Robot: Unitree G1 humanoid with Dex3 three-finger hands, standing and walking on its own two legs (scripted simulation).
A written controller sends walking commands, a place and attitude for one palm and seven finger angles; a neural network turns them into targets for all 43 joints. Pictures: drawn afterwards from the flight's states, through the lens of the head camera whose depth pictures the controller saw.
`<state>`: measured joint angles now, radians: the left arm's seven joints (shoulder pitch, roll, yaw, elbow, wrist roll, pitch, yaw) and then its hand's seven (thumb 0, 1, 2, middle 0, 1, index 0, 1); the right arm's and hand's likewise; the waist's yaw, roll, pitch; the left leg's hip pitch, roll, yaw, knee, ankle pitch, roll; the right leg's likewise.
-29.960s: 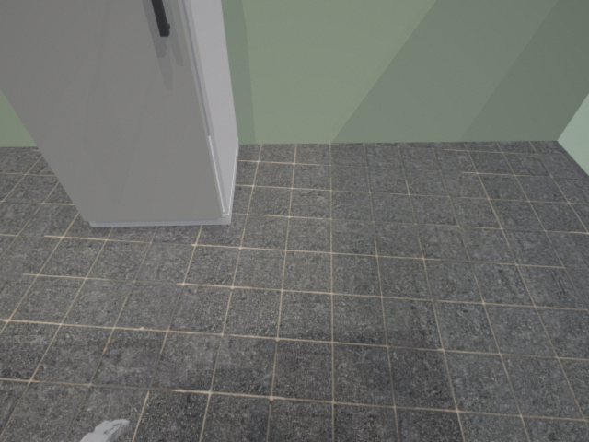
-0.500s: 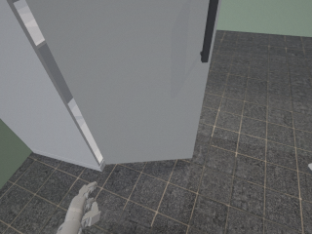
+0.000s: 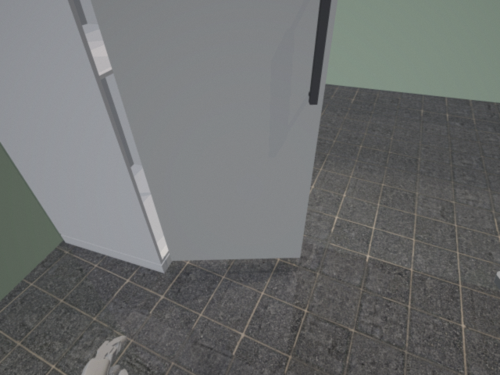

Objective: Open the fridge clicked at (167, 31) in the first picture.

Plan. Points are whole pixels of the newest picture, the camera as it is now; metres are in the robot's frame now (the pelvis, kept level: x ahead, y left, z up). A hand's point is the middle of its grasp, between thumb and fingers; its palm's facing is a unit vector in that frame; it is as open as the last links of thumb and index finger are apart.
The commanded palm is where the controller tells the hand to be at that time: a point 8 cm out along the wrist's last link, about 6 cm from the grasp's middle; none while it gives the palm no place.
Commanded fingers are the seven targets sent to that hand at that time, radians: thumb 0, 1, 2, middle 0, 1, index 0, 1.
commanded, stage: stop stepping back and stand still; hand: right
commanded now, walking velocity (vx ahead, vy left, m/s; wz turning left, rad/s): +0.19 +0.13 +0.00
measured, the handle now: (318, 40) +0.81 -0.13 +0.27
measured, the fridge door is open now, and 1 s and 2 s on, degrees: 70 70 70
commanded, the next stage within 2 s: let the arm hang, fingers relaxed in 0.68 s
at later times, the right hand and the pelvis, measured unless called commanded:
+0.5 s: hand out of the picture +0.13 -0.28 +0.17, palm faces +0.52 +0.79 -0.34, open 7.4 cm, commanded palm +0.07 -0.31 +0.19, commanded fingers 0.00 -0.90 -0.90 0.20 0.30 0.20 0.30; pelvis -0.06 -0.01 +0.00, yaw -2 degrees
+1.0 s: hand out of the picture +0.10 -0.23 -0.11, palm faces +0.05 +0.95 -0.30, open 7.4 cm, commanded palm none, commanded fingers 0.00 -0.90 -0.90 0.20 0.30 0.20 0.30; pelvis -0.04 -0.02 +0.00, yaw -4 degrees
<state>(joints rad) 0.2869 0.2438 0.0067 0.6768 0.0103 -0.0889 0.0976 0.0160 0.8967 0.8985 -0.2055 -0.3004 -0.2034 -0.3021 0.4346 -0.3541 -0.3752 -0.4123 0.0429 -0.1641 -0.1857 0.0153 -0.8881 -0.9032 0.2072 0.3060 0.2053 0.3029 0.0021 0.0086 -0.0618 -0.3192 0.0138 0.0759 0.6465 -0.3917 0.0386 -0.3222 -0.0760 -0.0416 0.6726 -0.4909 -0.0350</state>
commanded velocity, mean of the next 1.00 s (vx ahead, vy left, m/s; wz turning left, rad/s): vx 0.07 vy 0.02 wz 0.00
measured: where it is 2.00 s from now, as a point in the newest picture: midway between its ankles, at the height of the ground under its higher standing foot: outside the picture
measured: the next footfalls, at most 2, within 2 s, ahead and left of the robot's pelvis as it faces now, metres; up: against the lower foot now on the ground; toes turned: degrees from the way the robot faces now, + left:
left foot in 0.24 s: +0.03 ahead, +0.10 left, +0.00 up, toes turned +2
right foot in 0.50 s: +0.02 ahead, -0.13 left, +0.00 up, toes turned -8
